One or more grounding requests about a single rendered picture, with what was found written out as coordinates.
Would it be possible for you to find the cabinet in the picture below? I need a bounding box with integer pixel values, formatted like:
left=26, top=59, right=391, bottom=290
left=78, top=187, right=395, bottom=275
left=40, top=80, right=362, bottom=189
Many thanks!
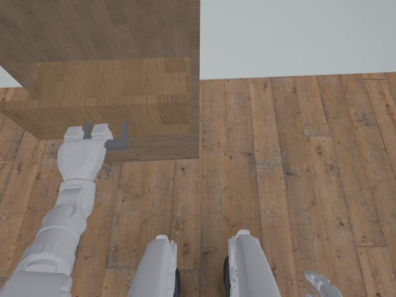
left=0, top=0, right=200, bottom=163

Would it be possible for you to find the drawer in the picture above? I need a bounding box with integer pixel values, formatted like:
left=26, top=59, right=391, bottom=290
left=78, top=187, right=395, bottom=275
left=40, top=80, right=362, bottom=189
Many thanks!
left=0, top=57, right=192, bottom=140

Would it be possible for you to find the handle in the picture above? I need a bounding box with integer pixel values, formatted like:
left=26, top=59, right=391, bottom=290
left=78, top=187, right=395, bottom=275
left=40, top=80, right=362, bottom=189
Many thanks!
left=83, top=121, right=128, bottom=151

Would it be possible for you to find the robot right thigh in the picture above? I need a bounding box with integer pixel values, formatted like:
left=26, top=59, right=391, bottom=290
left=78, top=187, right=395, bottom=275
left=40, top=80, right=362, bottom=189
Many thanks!
left=228, top=235, right=281, bottom=297

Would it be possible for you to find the robot right hand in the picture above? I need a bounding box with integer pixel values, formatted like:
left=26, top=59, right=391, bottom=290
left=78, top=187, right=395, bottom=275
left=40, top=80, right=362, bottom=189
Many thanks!
left=304, top=270, right=343, bottom=297

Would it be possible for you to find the left robot forearm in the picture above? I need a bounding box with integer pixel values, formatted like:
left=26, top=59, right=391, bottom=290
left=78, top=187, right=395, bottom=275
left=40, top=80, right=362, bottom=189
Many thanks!
left=0, top=178, right=96, bottom=297

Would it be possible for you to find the left robot shin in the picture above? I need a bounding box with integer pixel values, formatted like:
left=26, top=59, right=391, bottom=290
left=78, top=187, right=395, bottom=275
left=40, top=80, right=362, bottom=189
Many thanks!
left=148, top=235, right=175, bottom=297

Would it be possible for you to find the robot left hand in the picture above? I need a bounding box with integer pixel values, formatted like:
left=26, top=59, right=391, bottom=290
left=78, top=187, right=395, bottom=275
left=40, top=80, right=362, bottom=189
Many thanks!
left=58, top=123, right=113, bottom=182

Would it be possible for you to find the robot left upper arm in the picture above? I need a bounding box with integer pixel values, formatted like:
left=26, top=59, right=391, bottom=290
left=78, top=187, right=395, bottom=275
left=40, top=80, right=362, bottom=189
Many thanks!
left=2, top=271, right=72, bottom=297

